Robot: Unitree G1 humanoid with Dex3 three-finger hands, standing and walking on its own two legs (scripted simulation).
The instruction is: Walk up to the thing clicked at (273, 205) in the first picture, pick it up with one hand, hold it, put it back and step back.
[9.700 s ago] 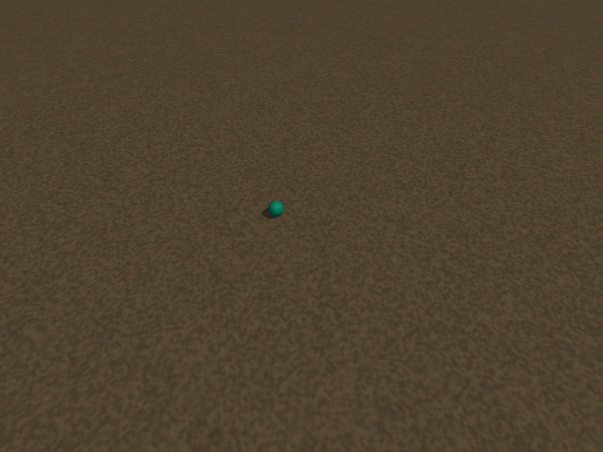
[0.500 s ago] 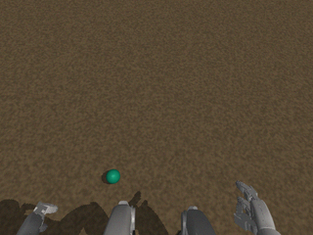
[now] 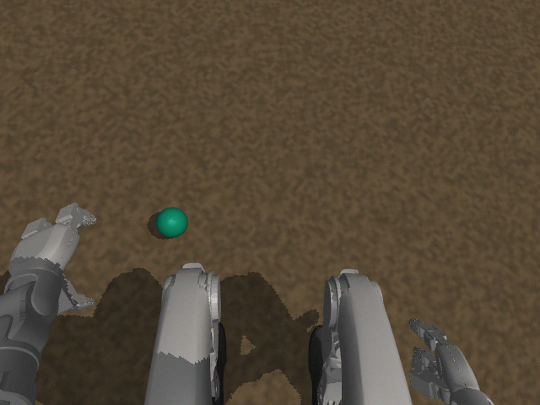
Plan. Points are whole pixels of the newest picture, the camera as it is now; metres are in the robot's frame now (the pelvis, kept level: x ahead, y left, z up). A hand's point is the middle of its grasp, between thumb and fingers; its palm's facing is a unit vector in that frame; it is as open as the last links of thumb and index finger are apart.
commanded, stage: rise first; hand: left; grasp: from above
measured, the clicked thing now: (172, 222) +0.44 +0.25 -0.40
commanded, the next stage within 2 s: approach in 1.46 s
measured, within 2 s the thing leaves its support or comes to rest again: neither
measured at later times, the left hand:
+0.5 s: hand (103, 245) +0.36 +0.33 -0.23, palm faces -0.46 -0.14 -0.88, open 14.2 cm
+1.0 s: hand (117, 237) +0.38 +0.32 -0.27, palm faces -0.45 -0.06 -0.89, open 14.2 cm
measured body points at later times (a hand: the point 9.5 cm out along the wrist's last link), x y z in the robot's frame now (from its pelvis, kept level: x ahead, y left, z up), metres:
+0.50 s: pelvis -0.02 +0.00 -0.08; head +0.19 +0.05 +0.32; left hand +0.38 +0.33 -0.18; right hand +0.09 -0.28 -0.20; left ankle +0.08 +0.13 -0.41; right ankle +0.08 -0.13 -0.41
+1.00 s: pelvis -0.01 +0.00 -0.11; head +0.22 +0.05 +0.28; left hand +0.40 +0.33 -0.22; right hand +0.09 -0.28 -0.23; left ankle +0.08 +0.13 -0.41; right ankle +0.08 -0.13 -0.41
